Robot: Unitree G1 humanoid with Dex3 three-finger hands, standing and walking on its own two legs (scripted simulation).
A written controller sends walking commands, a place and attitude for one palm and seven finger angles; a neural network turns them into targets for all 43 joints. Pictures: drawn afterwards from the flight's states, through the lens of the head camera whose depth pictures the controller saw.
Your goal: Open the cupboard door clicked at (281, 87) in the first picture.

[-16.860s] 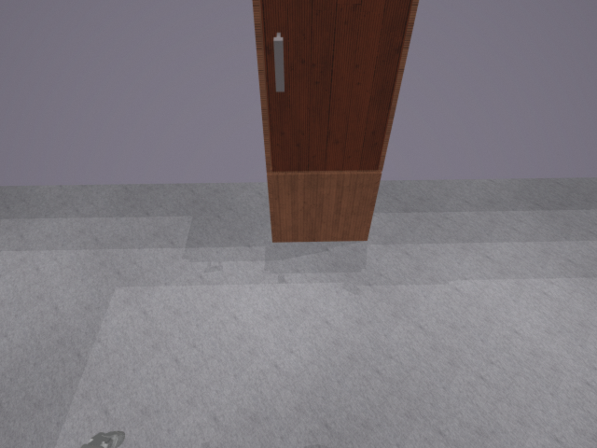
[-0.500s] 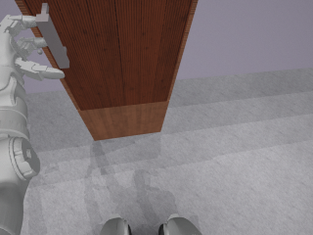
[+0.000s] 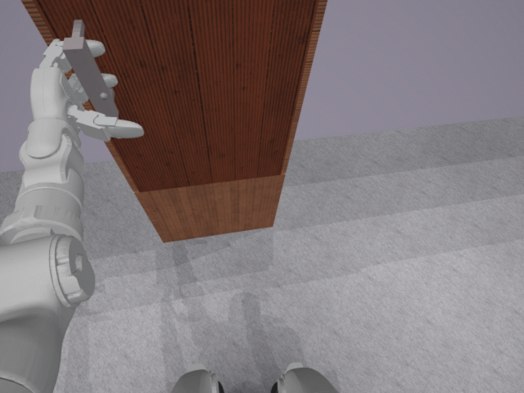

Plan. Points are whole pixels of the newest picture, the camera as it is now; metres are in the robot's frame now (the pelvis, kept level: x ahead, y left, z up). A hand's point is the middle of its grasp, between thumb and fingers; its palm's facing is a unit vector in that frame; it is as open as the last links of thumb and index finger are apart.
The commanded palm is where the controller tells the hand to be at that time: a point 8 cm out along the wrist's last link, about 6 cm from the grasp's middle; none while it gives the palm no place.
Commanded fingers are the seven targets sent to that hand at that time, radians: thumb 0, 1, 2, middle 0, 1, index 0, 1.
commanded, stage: slide the fingers in behind the handle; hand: left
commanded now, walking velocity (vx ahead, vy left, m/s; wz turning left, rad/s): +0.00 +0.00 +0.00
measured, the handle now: (95, 74) +0.58 +0.20 +0.10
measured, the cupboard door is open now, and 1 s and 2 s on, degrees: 0 0 21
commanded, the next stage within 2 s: close the thumb around the handle in 0.48 s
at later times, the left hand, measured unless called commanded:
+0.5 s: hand (107, 94) +0.53 +0.18 +0.11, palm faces +0.08 -1.00 -0.02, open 14.0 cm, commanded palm +0.51 +0.22 +0.10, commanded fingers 0.00 -0.50 0.30 -0.30 -1.20 -0.30 -1.20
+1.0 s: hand (98, 96) +0.53 +0.19 +0.11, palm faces +0.08 -1.00 +0.00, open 9.1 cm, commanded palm +0.50 +0.22 +0.10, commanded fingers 0.00 0.73 0.83 -0.39 -1.33 -0.39 -1.33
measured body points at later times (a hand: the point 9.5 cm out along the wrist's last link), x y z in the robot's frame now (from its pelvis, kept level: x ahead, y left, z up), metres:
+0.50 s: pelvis +0.00 +0.00 +0.00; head +0.12 +0.01 +0.43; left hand +0.52 +0.23 +0.12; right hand -0.03 -0.27 -0.11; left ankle +0.01 +0.10 -0.69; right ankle -0.02 -0.11 -0.69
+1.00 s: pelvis +0.00 +0.00 +0.00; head +0.12 +0.02 +0.44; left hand +0.52 +0.24 +0.12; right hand -0.01 -0.26 -0.11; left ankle +0.01 +0.10 -0.69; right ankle -0.02 -0.11 -0.69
